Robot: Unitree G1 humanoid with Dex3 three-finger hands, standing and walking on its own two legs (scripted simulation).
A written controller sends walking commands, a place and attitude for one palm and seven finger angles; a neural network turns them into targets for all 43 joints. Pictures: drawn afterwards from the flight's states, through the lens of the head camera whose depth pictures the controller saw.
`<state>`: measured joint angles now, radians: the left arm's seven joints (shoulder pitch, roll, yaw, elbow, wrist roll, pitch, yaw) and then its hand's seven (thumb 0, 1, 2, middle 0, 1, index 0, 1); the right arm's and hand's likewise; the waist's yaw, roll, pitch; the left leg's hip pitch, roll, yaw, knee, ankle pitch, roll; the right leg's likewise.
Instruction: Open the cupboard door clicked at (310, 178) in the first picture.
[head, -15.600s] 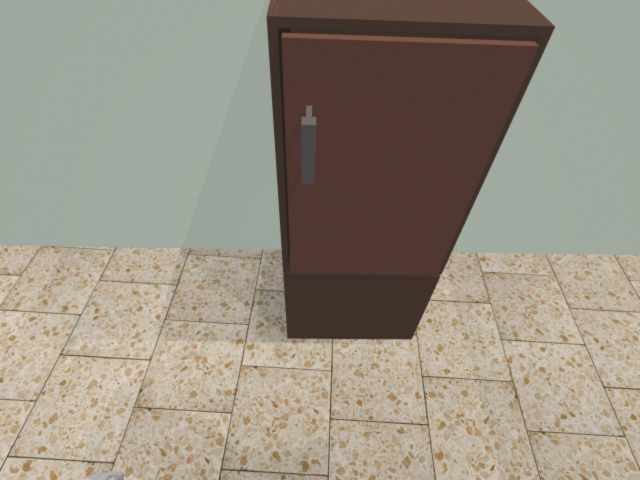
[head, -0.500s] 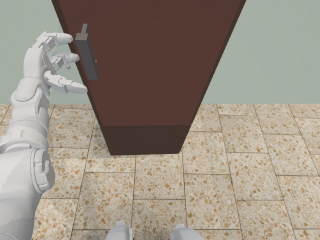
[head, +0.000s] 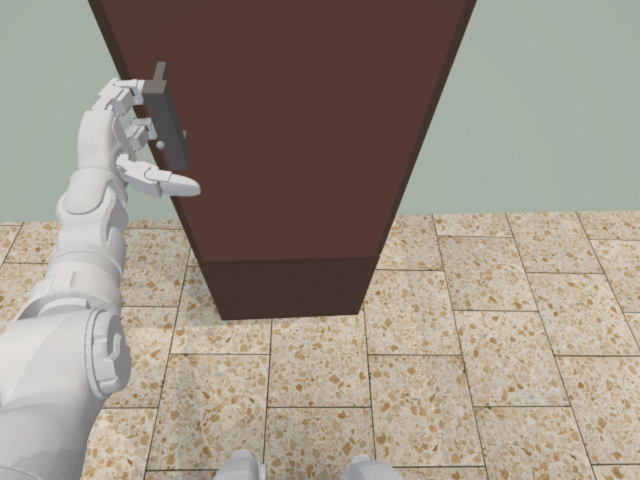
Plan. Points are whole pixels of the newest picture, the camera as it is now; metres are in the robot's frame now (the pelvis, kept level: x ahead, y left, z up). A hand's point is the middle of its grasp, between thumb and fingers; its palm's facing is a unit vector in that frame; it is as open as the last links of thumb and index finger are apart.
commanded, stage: slide the fingers in behind the handle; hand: left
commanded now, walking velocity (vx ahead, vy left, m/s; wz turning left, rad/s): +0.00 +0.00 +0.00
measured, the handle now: (171, 117) +0.55 +0.16 +0.12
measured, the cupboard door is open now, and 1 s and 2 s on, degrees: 0 0 1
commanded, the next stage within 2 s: close the thumb around the handle in 0.94 s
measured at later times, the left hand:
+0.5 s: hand (184, 142) +0.51 +0.14 +0.12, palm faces +0.00 -1.00 +0.00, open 13.8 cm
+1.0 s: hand (186, 143) +0.51 +0.13 +0.11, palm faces -0.01 -1.00 +0.00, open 13.8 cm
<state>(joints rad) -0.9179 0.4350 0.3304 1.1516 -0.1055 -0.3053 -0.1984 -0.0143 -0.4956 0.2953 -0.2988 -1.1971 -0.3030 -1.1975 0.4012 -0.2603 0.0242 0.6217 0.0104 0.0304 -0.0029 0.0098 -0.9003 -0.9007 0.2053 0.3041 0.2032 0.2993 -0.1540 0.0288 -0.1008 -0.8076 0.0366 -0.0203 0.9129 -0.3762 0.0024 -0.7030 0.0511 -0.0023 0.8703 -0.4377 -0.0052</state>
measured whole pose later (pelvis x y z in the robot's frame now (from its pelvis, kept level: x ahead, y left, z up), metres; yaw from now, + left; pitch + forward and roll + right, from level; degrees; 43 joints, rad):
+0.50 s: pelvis +0.00 -0.01 +0.00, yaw +1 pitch +16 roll -2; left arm -0.97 0.39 0.28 1.18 -0.10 -0.32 -0.12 -0.01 -0.50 0.30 -0.32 -1.22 -0.33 -1.23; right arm 0.42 -0.26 0.02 0.65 0.00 0.02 0.01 0.01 -0.90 -0.90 0.20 0.30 0.20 0.30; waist -0.16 0.03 -0.09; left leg -0.83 0.03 -0.03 0.91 -0.37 -0.01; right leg -0.72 0.05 -0.02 0.88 -0.44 -0.01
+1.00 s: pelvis +0.00 +0.00 +0.00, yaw +1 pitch +16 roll -2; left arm -0.98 0.37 0.27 1.18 -0.09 -0.33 -0.10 -0.01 -0.50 0.30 -0.33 -1.22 -0.33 -1.22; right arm 0.41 -0.26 0.02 0.64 0.00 0.02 0.01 0.01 -0.90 -0.90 0.20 0.30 0.20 0.30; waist -0.16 0.03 -0.10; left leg -0.84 0.03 -0.03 0.92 -0.37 0.00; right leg -0.73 0.04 -0.01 0.88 -0.44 0.00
